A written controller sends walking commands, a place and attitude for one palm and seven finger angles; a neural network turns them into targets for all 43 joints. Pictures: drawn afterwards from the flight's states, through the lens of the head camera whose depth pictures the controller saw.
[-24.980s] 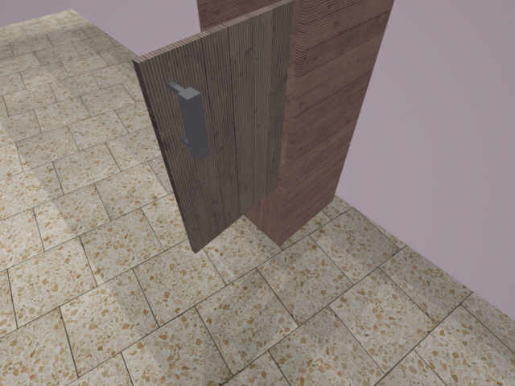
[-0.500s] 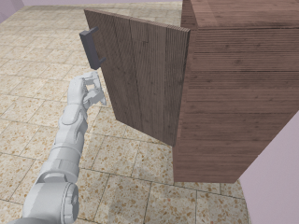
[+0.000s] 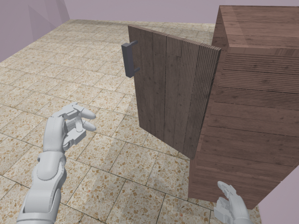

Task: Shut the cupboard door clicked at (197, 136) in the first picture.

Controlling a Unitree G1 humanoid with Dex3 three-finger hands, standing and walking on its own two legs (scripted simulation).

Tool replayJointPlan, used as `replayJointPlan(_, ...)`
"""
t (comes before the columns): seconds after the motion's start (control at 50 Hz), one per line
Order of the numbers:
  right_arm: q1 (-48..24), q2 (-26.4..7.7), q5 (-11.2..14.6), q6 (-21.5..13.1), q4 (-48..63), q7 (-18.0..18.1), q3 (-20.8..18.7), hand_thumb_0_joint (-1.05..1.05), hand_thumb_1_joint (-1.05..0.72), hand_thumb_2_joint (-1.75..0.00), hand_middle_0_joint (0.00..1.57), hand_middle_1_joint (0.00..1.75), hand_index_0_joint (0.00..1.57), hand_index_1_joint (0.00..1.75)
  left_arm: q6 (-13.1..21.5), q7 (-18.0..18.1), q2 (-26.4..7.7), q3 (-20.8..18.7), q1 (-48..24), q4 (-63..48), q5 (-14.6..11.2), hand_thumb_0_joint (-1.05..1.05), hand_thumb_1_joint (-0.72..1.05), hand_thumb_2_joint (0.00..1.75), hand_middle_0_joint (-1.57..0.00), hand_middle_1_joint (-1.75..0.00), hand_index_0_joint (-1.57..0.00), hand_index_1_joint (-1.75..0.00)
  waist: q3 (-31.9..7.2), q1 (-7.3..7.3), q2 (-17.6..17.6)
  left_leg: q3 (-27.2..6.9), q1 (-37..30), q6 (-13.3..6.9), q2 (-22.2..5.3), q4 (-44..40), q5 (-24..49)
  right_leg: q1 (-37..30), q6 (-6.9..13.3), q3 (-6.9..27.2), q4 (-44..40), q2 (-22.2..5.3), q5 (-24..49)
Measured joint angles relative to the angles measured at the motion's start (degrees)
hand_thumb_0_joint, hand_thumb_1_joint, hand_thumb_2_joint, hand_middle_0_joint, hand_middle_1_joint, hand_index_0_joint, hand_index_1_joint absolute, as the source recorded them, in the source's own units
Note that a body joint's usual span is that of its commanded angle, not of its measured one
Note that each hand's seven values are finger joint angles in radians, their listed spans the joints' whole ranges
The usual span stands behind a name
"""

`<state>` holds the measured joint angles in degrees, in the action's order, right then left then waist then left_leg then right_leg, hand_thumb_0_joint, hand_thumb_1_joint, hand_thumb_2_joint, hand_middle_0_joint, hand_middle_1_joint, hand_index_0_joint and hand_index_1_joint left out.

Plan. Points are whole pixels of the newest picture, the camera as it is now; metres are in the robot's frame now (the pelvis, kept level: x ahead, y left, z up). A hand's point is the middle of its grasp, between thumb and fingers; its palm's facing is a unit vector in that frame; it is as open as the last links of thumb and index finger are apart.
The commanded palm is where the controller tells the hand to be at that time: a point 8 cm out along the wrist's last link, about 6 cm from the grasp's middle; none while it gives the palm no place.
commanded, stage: draw the hand back to the body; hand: left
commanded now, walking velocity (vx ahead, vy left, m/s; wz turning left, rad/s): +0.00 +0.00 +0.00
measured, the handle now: (132, 58) +0.69 +0.14 +0.13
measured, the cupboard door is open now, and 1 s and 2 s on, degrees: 62 62 62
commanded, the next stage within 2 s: step back with the hand held close in 0.74 s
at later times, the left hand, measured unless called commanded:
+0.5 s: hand (26, 162) +0.19 +0.28 +0.15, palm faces +0.49 -0.77 -0.41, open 7.0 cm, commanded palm +0.15 +0.31 +0.17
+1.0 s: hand (35, 153) +0.21 +0.27 +0.15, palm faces +0.43 -0.78 -0.44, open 7.4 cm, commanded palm +0.16 +0.31 +0.17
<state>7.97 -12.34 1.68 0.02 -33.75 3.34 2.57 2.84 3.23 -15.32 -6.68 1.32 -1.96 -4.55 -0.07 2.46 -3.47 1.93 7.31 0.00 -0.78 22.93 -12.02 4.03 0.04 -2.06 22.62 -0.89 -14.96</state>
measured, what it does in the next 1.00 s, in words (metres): stands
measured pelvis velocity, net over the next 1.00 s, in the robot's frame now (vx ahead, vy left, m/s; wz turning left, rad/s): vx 0.02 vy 0.01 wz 0.01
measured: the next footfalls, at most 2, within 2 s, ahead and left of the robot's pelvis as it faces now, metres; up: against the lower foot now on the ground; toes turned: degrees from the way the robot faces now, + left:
none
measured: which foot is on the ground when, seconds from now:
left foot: down 0.00-1.00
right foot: down 0.00-1.00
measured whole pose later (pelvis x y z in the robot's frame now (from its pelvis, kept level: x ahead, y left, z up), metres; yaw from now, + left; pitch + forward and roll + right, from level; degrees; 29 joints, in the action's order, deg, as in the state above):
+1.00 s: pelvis +0.02 +0.01 +0.00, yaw +0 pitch +0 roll -1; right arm 10.8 -13.8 0.8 0.2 -35.1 3.8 0.1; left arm 6.2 5.8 -20.6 -21.0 27.4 -20.9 -4.2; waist -1.7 2.0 -4.9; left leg 1.2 11.9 -0.3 -1.4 27.4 -15.3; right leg 6.5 -0.5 -2.7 22.8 -0.3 -16.0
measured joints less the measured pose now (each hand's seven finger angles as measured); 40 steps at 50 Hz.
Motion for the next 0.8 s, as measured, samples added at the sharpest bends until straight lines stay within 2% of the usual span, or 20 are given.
replayJointPlan(0.08, 1.2, 0.2, -0.4, 0.2, -0.9, -0.1, 0.3, 0.01, -0.9, -0.9, 0.2, 0.29, 0.2, 0.3, 0.0, 0.6, -0.9, -2.2, 5.0, -4.7, 0.0, 0.02, 0.89, 0.9, -0.82, -0.97, -0.82, -0.98, 0.3, 0.31, -0.6, -0.1, -0.8, -0.2, 0.2, -0.4, -0.1, -1.1, -0.2, -0.1, -0.7, -0.2, 0.0)
replayJointPlan(0.22, 3.5, 0.0, -0.7, 0.5, -2.3, -0.1, -0.4, 0.01, -0.9, -0.9, 0.2, 0.29, 0.2, 0.3, 0.4, 1.1, -2.4, -6.9, 15.0, -11.5, -0.3, 0.01, 0.89, 0.9, -0.63, -0.76, -0.63, -0.77, 0.0, 0.04, -1.3, 0.1, -1.2, -0.3, 0.4, -0.2, -0.8, -1.5, -0.5, 0.1, -0.8, -0.4, -0.4)
replayJointPlan(0.42, 4.9, -1.3, -0.7, -1.6, -3.0, 0.4, -2.5, 0.01, -0.9, -0.9, 0.2, 0.29, 0.2, 0.3, 1.4, 2.4, -4.9, -13.9, 27.4, -17.8, -0.4, 0.01, 0.89, 0.89, -0.36, -0.47, -0.36, -0.47, -0.9, 0.63, -1.1, 0.1, -0.9, -0.3, 0.3, 1.0, -2.0, -1.5, -0.5, 0.1, -0.3, -0.3, -1.3)
replayJointPlan(0.56, 3.5, -1.9, -0.8, -3.5, -3.5, 1.1, -2.8, 0.01, -0.9, -0.9, 0.2, 0.29, 0.2, 0.3, 1.4, 3.4, -3.0, -12.8, 24.6, -16.9, 0.2, 0.01, 0.89, 0.9, -0.25, -0.35, -0.25, -0.35, -0.4, 1.83, -0.9, -0.6, -0.7, -0.5, 0.7, 0.9, -1.7, -1.4, -0.6, -0.6, 0.0, -0.7, -1.5)
replayJointPlan(0.8, 2.6, 0.1, -1.2, -3.5, -2.0, 0.5, -1.6, 0.01, -0.9, -0.9, 0.2, 0.29, 0.2, 0.3, 1.3, 2.5, -4.2, -12.7, 25.1, -18.5, -0.1, 0.01, 0.89, 0.89, -0.21, -0.3, -0.21, -0.31, -0.9, 0.83, -0.3, 0.0, -1.1, 0.0, 0.1, 0.6, -2.0, -1.7, -0.3, 0.0, -0.5, -0.1, -1.4)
